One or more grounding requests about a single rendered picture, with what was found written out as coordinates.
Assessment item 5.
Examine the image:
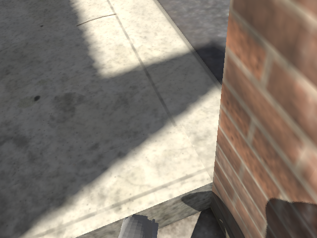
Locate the left robot thigh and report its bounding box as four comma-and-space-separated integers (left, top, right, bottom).
118, 214, 159, 238

